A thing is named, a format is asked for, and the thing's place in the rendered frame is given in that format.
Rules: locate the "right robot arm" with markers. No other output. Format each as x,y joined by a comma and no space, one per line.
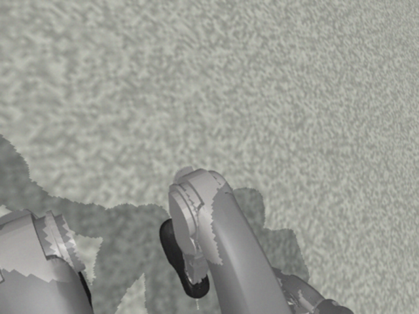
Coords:
330,306

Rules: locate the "left robot foot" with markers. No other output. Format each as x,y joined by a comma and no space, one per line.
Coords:
85,288

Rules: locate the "right robot foot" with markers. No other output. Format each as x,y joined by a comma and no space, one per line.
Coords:
175,258

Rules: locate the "right robot hand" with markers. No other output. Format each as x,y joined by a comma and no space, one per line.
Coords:
304,298

